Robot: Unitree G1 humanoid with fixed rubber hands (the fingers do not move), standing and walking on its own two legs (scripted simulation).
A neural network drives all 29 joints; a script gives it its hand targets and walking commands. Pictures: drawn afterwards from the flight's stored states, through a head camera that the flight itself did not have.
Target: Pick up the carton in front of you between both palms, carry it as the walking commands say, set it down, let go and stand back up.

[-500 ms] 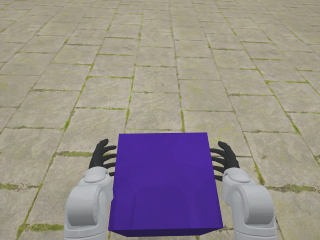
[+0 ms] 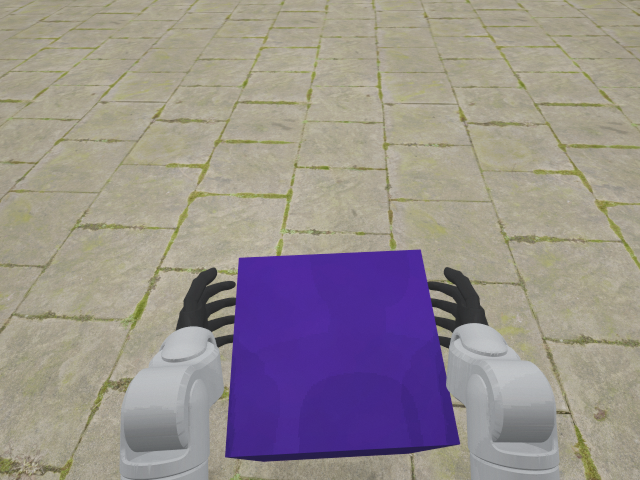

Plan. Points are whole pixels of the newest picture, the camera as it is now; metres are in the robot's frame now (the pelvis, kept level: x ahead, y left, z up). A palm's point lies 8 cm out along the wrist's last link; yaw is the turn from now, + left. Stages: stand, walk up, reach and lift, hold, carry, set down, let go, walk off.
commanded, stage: carry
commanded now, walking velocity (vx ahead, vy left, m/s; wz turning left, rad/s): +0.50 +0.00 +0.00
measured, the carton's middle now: (333, 367) +0.28 +0.00 +0.00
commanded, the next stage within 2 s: none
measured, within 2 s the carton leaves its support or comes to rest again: neither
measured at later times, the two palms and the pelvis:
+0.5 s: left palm (225, 165) +0.60 +0.18 +0.09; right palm (397, 166) +0.58 -0.11 +0.09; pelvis +0.33 +0.04 +0.00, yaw -2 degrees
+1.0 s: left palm (262, 83) +0.88 +0.14 +0.10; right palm (394, 85) +0.88 -0.15 +0.10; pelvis +0.61 +0.00 -0.01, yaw -1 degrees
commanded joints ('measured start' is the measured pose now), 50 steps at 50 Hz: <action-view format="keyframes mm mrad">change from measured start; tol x32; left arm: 1 -290 -954 -556 -30 -349 9 -256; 50 -272 -964 -559 -54 -336 1 -258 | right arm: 1 -347 964 576 -65 358 -22 247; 50 -359 968 603 -116 384 -20 259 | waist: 1 2 -149 -142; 10 -49 297 -348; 31 -18 126 -131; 34 14 -293 -321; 50 -14 -133 -266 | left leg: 1 -26 -25 57 -133 86 1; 8 489 -120 169 -297 50 44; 10 885 307 -564 -457 -113 232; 13 806 271 -397 -435 309 212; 28 702 141 6 -534 333 123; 32 549 70 129 -174 495 46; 36 -28 -72 -70 567 -352 -6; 50 385 -45 69 -415 310 -21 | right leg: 1 200 -220 115 -74 347 -86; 8 67 -140 -45 349 573 11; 12 -561 -21 200 1079 -241 26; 32 -40 38 -68 182 128 5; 34 361 -373 568 66 258 -178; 37 295 -363 394 95 804 -175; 50 71 -166 11 187 525 3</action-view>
